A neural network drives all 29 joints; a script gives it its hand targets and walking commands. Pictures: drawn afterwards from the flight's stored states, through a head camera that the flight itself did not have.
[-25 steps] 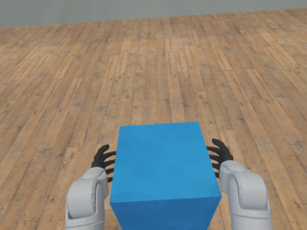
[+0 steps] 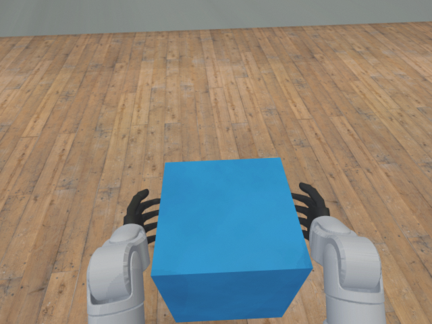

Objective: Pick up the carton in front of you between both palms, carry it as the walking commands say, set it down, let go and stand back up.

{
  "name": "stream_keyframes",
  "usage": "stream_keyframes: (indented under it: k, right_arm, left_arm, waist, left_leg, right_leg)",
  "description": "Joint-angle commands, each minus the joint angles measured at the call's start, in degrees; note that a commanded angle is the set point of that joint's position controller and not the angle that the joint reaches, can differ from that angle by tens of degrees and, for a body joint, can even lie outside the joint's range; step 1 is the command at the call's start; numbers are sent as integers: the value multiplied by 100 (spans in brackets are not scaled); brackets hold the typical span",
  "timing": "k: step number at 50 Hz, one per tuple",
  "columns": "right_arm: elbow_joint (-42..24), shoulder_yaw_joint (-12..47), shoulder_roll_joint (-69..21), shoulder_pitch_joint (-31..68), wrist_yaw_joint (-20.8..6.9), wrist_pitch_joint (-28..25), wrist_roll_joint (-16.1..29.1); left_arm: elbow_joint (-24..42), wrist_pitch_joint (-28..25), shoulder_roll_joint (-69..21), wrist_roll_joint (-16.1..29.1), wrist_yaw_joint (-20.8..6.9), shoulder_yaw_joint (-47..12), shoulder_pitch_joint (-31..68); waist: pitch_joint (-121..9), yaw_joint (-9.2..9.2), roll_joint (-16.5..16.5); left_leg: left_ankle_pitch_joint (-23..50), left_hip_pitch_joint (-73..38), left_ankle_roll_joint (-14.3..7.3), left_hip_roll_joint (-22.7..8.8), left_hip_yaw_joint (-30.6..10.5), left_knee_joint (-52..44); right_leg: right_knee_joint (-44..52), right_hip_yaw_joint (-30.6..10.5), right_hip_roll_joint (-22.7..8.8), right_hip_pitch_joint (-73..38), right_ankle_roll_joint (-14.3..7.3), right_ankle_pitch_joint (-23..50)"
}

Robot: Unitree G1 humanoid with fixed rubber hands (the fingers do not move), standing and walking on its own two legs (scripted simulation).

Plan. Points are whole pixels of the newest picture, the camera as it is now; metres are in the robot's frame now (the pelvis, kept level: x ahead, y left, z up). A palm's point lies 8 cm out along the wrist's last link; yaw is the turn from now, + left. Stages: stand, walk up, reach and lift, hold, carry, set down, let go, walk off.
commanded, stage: carry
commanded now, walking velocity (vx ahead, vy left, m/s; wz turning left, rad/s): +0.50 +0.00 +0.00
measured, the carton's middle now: (226, 243) +0.28 -0.01 +0.00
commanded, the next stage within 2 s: none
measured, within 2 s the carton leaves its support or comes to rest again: neither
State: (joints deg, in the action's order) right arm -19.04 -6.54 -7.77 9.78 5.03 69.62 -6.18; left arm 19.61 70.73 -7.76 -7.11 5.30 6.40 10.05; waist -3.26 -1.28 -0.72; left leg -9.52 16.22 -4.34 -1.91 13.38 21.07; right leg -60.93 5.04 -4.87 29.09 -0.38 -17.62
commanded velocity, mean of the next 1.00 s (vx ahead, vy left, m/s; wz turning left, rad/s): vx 0.20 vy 0.00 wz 0.00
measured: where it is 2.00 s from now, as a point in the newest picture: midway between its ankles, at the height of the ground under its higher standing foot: (217, 264)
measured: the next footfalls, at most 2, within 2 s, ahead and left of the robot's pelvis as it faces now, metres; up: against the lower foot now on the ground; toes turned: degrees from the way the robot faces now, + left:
right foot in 0.30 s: +0.40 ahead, -0.12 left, +0.00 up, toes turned -9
left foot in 0.72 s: +0.63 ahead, +0.10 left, +0.00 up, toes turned -16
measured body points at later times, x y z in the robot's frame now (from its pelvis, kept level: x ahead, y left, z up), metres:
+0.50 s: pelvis +0.33 -0.04 +0.00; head +0.37 -0.06 +0.45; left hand +0.60 +0.13 +0.05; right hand +0.63 -0.17 +0.04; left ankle +0.27 +0.09 -0.66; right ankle +0.36 -0.12 -0.75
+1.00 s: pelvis +0.56 +0.00 -0.01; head +0.56 +0.01 +0.44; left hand +0.84 +0.16 +0.07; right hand +0.85 -0.14 +0.07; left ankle +0.60 +0.09 -0.75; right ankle +0.47 -0.12 -0.75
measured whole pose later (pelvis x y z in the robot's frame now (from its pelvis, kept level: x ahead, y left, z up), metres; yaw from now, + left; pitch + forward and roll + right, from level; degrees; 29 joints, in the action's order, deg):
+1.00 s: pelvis +0.56 +0.00 -0.01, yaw +1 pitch +4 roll +1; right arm -18.4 -6.6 -7.9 10.9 4.7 68.9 -6.7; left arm 19.5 70.2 -7.9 -7.2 5.4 7.0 10.8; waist -4.1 0.1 -2.0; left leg -10.4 19.5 -3.5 -1.2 12.8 26.2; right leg -26.5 6.0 -4.5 8.3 2.0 -21.1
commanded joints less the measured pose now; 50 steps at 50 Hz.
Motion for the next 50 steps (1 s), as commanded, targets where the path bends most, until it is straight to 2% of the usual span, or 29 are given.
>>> stream_keyframes:
  k: [1, 6, 11, 13, 14, 15, 16, 17, 18, 19, 20, 21, 22, 24, 27, 30, 34, 36, 37, 38, 39, 40, 41, 42, 43, 45, 46, 48, 50]
  right_arm:
    - [-634, 4131, -5300, 2729, -1554, -52, 2511]
    - [-385, 4027, -4983, 2286, -1570, 43, 2368]
    - [-158, 3999, -4987, 2259, -1576, 34, 2249]
    - [-189, 4027, -5013, 2358, -1564, 17, 2257]
    - [-213, 4047, -5006, 2415, -1558, 13, 2268]
    - [-215, 4073, -4985, 2400, -1552, 14, 2265]
    - [-212, 4074, -4928, 2418, -1556, 8, 2240]
    - [-435, 4196, -5039, 2596, -1552, 35, 2323]
    - [-397, 4199, -5040, 2657, -1560, -3, 2295]
    - [-322, 4252, -5255, 2662, -1565, -74, 2326]
    - [-348, 4267, -5402, 2674, -1568, -154, 2349]
    - [-344, 4302, -5535, 2651, -1559, -217, 2357]
    - [-351, 4317, -5626, 2577, -1539, -271, 2353]
    - [-351, 4332, -5669, 2331, -1475, -360, 2270]
    - [-415, 4362, -5608, 2024, -1372, -422, 2144]
    - [-742, 4407, -5397, 2155, -1318, -368, 2189]
    - [-839, 4355, -4998, 2205, -1364, -122, 2283]
    - [-732, 4270, -4827, 2224, -1416, -5, 2280]
    - [-640, 4168, -4679, 2245, -1440, 64, 2272]
    - [-419, 4053, -4630, 2222, -1471, 87, 2205]
    - [-172, 3959, -4672, 1967, -1485, 82, 2181]
    - [-105, 3922, -4798, 1937, -1498, 70, 2204]
    - [-51, 3918, -4985, 2039, -1511, 52, 2210]
    - [-70, 3927, -5148, 2172, -1526, 28, 2216]
    - [-108, 3946, -5261, 2317, -1534, 2, 2232]
    - [-199, 3988, -5394, 2459, -1537, -62, 2260]
    - [-325, 4013, -5408, 2658, -1546, -87, 2301]
    - [-351, 4041, -5392, 2715, -1525, -87, 2331]
    - [-180, 4003, -5260, 2445, -1491, -43, 2232]
  left_arm:
    - [524, -201, -5428, 2390, -1373, -4240, 2689]
    - [289, -111, -5196, 2228, -1336, -4159, 2266]
    - [204, -77, -5190, 2346, -1444, -4183, 2447]
    - [228, -77, -5188, 2394, -1469, -4178, 2532]
    - [187, -84, -5201, 2394, -1480, -4155, 2478]
    - [110, -97, -5205, 2384, -1493, -4111, 2391]
    - [60, -109, -5195, 2363, -1502, -4066, 2260]
    - [-100, -189, -5176, 2299, -1524, -4031, 2308]
    - [-91, -238, -5372, 2382, -1538, -4078, 2227]
    - [56, -284, -5472, 2458, -1548, -4105, 2353]
    - [132, -336, -5650, 2506, -1555, -4154, 2428]
    - [264, -387, -5748, 2537, -1557, -4200, 2517]
    - [341, -425, -5783, 2549, -1561, -4225, 2555]
    - [435, -466, -5765, 2592, -1591, -4257, 2415]
    - [507, -480, -5570, 2599, -1648, -4240, 2134]
    - [686, -436, -5308, 2563, -1642, -4185, 2067]
    - [673, -267, -4955, 2379, -1542, -4043, 1944]
    - [596, -161, -4780, 2299, -1507, -3976, 2032]
    - [513, -105, -4666, 2256, -1490, -3946, 2077]
    - [554, -14, -4607, 2317, -1464, -4038, 2276]
    - [525, 51, -4593, 2320, -1457, -4076, 2288]
    - [448, 57, -4708, 2321, -1467, -4121, 2337]
    - [376, 35, -4875, 2352, -1485, -4154, 2447]
    - [356, -2, -5052, 2408, -1503, -4195, 2585]
    - [360, -45, -5204, 2458, -1513, -4225, 2722]
    - [446, -118, -5361, 2521, -1519, -4271, 2822]
    - [466, -158, -5427, 2529, -1512, -4276, 2908]
    - [544, -126, -5381, 2523, -1497, -4248, 2962]
    - [305, -74, -5252, 2474, -1504, -4163, 2653]
  waist:
    - [-1747, 54, 701]
    - [-1205, 27, 758]
    - [-670, -14, 937]
    - [-744, 27, 1050]
    - [-964, 118, 1007]
    - [-1373, 205, 750]
    - [-1828, 347, 143]
    - [-2337, 292, -1538]
    - [-2155, 276, -1576]
    - [-2105, 279, -1160]
    - [-2076, 262, -523]
    - [-1933, 230, -166]
    - [-1886, 207, -277]
    - [-1875, 203, -523]
    - [-1731, 179, -771]
    - [-1553, 190, -989]
    - [-1393, 215, -893]
    - [-1332, 117, -445]
    - [-1540, 118, -59]
    - [-2083, 72, 975]
    - [-2338, 23, 1457]
    - [-2277, 57, 1200]
    - [-2283, 81, 982]
    - [-2167, 99, 933]
    - [-2167, 113, 996]
    - [-2292, 116, 796]
    - [-2260, 128, 532]
    - [-2114, 102, 184]
    - [-2128, 124, 149]
  left_leg:
    - [421, -1954, -421, -1584, -1567, -1192]
    - [1475, -2221, -341, -1294, -939, -1167]
    - [2228, -2348, -147, -1216, -600, -964]
    - [3059, -2321, -14, -1196, -402, -488]
    - [3498, -2143, 93, -1085, -145, 166]
    - [3441, -1638, 242, -838, 106, 1188]
    - [2057, -669, 414, -709, 25, 2583]
    - [121, 1223, 683, 83, -259, 4380]
    - [-1670, 2029, 562, 256, -988, 5234]
    - [-1585, 2196, 387, -111, -1327, 5578]
    - [-1343, 2200, 311, -336, -1400, 5441]
    - [-1007, 2108, 302, -511, -1416, 4951]
    - [-763, 1883, 322, -579, -1340, 4484]
    - [-612, 1616, 417, -429, -1029, 3844]
    - [-375, 1571, 543, -226, -669, 2720]
    - [305, 1272, 585, -53, -383, 1612]
    - [1400, 403, 590, 38, -167, 494]
    - [2443, -799, 608, -38, -119, -404]
    - [4042, -1625, 587, -701, -731, -90]
    - [6163, -2752, -74, -1619, -1573, 593]
    - [5994, -2973, -567, -1955, -2135, 425]
    - [5240, -2721, -652, -1936, -2150, 163]
    - [4418, -2598, -587, -1807, -2019, 21]
    - [3883, -2259, -431, -1653, -1808, -90]
    - [3327, -2050, -248, -1468, -1574, -86]
    - [2371, -1678, 6, -1207, -1191, -4]
    - [2218, -1733, 92, -1083, -903, 130]
    - [2819, -1458, 162, -924, -852, 482]
    - [3337, -1412, 121, -882, -854, 814]
  right_leg:
    - [755, -120, -234, 691, 77, 428]
    - [2296, 319, -91, 825, 180, 1194]
    - [3119, 653, 98, 518, 1, 1567]
    - [3337, 823, 237, -163, -124, 1472]
    - [3526, 1063, 461, -945, -156, 1380]
    - [3630, 1208, 628, -2155, -175, 1126]
    - [3795, 8, -281, -3356, -256, 527]
    - [4400, -2921, -1853, -4694, -1182, -32]
    - [4828, -3481, -1996, -4667, -1336, 1107]
    - [4578, -2673, -1855, -4509, -1216, 1922]
    - [4413, -2109, -1728, -4209, -1054, 2532]
    - [4496, -1644, -1586, -3834, -843, 2570]
    - [4605, -1231, -1461, -3572, -655, 2639]
    - [4633, -590, -1300, -3396, -584, 3405]
    - [4505, 77, -1062, -3413, -557, 4439]
    - [4396, 538, -862, -3324, -444, 4941]
    - [3932, 764, -726, -3138, -240, 4125]
    - [3201, 858, -494, -2569, 76, 3377]
    - [2722, 768, -333, -2050, 268, 2150]
    - [2111, 381, -123, -1313, 416, 160]
    - [1778, 182, 67, -920, 420, -1312]
    - [1853, -47, 38, -888, 359, -1659]
    - [2334, -152, 10, -940, 282, -1717]
    - [2971, -119, -12, -1157, 247, -1583]
    - [3455, -54, 22, -1452, 229, -1064]
    - [3970, 53, -26, -2073, 227, 251]
    - [4017, -30, -223, -1958, 232, 530]
    - [3573, -108, -436, -2115, 253, 1590]
    - [3393, -75, -431, -2115, 258, 2116]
